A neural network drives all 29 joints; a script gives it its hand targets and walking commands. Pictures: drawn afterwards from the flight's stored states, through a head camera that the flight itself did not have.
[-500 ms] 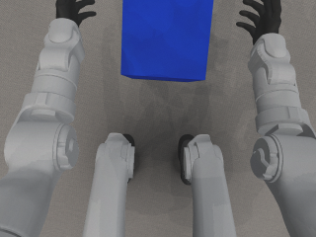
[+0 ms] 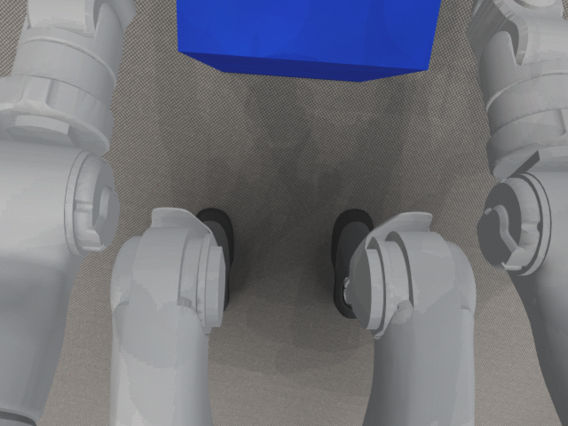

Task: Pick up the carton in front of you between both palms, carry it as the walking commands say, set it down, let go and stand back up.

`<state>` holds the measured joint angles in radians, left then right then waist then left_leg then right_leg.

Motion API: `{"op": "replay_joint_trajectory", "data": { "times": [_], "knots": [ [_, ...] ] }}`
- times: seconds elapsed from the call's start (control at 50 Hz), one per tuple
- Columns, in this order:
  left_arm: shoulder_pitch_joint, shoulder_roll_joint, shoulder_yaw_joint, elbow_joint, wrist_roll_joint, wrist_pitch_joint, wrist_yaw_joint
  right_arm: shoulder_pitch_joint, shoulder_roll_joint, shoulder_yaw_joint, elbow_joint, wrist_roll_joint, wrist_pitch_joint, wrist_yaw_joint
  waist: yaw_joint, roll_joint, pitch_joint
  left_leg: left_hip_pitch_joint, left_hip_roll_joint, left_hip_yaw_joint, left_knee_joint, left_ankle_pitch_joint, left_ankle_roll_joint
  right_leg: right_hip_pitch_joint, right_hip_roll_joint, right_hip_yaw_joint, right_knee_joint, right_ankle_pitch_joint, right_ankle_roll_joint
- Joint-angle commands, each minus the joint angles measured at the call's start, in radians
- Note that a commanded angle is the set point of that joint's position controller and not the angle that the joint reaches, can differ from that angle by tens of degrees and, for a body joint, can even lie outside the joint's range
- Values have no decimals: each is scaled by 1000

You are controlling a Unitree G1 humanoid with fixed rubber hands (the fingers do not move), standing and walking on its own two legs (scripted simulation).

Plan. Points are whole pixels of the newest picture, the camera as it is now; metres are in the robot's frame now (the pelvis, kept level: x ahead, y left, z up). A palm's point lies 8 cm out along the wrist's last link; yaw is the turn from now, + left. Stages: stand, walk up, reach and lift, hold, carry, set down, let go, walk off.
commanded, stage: reach and lift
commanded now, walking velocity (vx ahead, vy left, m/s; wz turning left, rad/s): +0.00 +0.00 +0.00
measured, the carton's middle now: out of the picture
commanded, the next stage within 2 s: none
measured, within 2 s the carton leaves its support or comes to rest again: leaves its support in 0.78 s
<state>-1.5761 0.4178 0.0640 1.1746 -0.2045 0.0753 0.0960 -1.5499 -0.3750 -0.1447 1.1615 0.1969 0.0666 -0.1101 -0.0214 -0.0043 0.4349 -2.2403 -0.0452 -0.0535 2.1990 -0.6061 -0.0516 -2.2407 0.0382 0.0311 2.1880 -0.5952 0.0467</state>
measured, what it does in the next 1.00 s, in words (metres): stands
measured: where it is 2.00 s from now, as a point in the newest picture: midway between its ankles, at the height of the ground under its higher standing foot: (281, 280)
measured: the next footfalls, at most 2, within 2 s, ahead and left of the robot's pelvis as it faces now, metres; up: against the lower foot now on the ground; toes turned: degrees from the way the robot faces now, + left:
none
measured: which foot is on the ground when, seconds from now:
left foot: down 0.00-1.00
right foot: down 0.00-1.00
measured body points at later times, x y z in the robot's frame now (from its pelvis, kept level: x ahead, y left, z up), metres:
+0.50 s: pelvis -0.01 +0.00 +0.00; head +0.38 +0.00 +0.22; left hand +0.58 +0.14 -0.18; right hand +0.57 -0.16 -0.18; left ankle +0.10 +0.13 -0.34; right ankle +0.11 -0.13 -0.34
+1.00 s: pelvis +0.00 +0.00 +0.03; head +0.32 +0.00 +0.35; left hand +0.55 +0.15 -0.06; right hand +0.54 -0.16 -0.06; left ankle +0.10 +0.13 -0.34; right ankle +0.11 -0.13 -0.34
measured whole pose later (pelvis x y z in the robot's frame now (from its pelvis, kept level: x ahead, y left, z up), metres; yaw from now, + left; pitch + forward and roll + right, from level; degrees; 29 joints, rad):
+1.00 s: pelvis +0.00 +0.00 +0.03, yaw +0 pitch +42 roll +0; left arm -1.27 0.15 0.33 0.82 0.04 0.32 0.12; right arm -1.22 -0.11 -0.39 0.76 -0.05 0.32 -0.11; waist -0.02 0.01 0.04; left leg -2.22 -0.11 -0.09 2.08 -0.59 -0.09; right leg -2.22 0.10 0.07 2.07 -0.58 0.09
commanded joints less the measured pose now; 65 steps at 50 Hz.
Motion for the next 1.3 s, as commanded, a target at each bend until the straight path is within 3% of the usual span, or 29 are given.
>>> {"op": "replay_joint_trajectory", "data": {
  "times": [0.0, 0.06, 0.16, 0.26, 0.34, 0.4, 0.42, 0.48, 0.52, 0.58, 0.66, 0.74, 0.8, 0.84, 0.92, 0.98, 1.02, 1.14, 1.28],
  "knots": [
    [-315, 115, -19, -117, -24, -26, 2, -279, -132, 8, -115, 18, -26, -7, -25, 46, -1359, 638, 10, 82, -118, 459, 8, 629, 0, -83, -122, 480, 5],
    [-259, 92, -26, -99, -26, -23, 6, -228, -107, 15, -111, 20, -24, -8, -20, 46, -1398, 662, 2, 90, -117, 489, 5, 646, 6, -92, -118, 507, 4],
    [-208, 67, 7, -57, 8, -26, 4, -183, -76, -10, -82, -12, -25, 0, -13, 32, -1278, 558, -2, 86, -132, 428, 4, 579, 8, -84, -127, 452, 4],
    [-270, 59, 7, -91, 17, -27, 5, -242, -70, -12, -114, -17, -25, -2, -14, 37, -1262, 553, -2, 84, -146, 379, 10, 565, 9, -82, -139, 400, 0],
    [-351, -40, -44, -103, -13, -16, -2, -315, 15, 28, -115, -1, -16, 5, -20, 42, -1247, 574, -13, 85, -158, 335, 10, 574, 19, -87, -154, 355, -5],
    [-354, -101, -11, -91, 41, -6, -11, -336, 86, 2, -100, -53, -5, 15, -18, 38, -1192, 584, -24, 90, -161, 301, 6, 577, 30, -93, -159, 320, -2],
    [-428, -304, -65, -116, 33, 2, -48, -414, 292, 54, -125, -50, 2, 51, -15, 37, -1187, 581, -35, 91, -164, 305, 13, 584, 42, -94, -161, 319, -7],
    [-516, -781, -88, -109, 93, 45, -182, -532, 751, 98, -144, -97, 50, 193, -11, 44, -1107, 529, -64, 100, -147, 274, 25, 539, 67, -99, -140, 287, -18],
    [-484, -926, -67, -144, 118, 73, -246, -513, 889, 93, -180, -120, 85, 260, -9, 32, -1060, 493, -74, 111, -138, 265, 38, 500, 72, -106, -134, 271, -24],
    [-467, -1011, -62, -194, 118, 99, -289, -486, 972, 104, -233, -128, 115, 305, -17, 32, -1055, 461, -75, 121, -130, 291, 49, 481, 74, -112, -126, 300, -29],
    [-484, -1082, -140, -283, 67, 115, -293, -514, 1036, 186, -331, -71, 132, 316, -24, 32, -1222, 547, -78, 117, -118, 385, 51, 541, 74, -122, -110, 387, -31],
    [-541, -1160, -257, -478, -9, 123, -263, -543, 1137, 298, -489, 14, 149, 291, -19, 36, -1647, 740, -90, 136, -117, 568, 37, 736, 83, -130, -107, 579, -27],
    [-551, -1235, -297, -620, -10, 153, -250, -531, 1203, 342, -604, 17, 185, 280, -13, 50, -1980, 903, -100, 134, -136, 714, 32, 827, 94, -136, -126, 698, -21],
    [-516, -1294, -320, -671, 4, 179, -232, -503, 1256, 368, -661, 0, 207, 262, -9, 47, -2097, 900, -116, 154, -167, 696, 24, 864, 109, -139, -158, 693, -11],
    [-350, -1357, -254, -534, 83, 233, -243, -376, 1303, 314, -570, -80, 252, 268, -13, 31, -1804, 732, -127, 157, -279, 498, 18, 738, 118, -152, -271, 505, 0],
    [-266, -1363, -106, -375, 196, 255, -268, -296, 1304, 174, -425, -193, 275, 289, -13, 29, -1487, 573, -129, 155, -368, 293, 21, 592, 119, -150, -364, 297, -9],
    [-252, -1355, -24, -319, 255, 264, -280, -282, 1295, 100, -374, -257, 283, 300, -15, 30, -1398, 537, -129, 152, -421, 214, 28, 568, 122, -143, -415, 221, -20],
    [-281, -1347, 67, -293, 323, 264, -288, -312, 1295, 22, -347, -320, 284, 313, -7, 26, -1428, 590, -130, 145, -529, 162, 36, 615, 127, -137, -518, 166, -27],
    [-278, -1412, 9, -369, 306, 299, -304, -305, 1372, 83, -400, -294, 318, 327, 2, 14, -1620, 745, -130, 154, -623, 184, 28, 783, 129, -143, -611, 187, -15]
  ]
}}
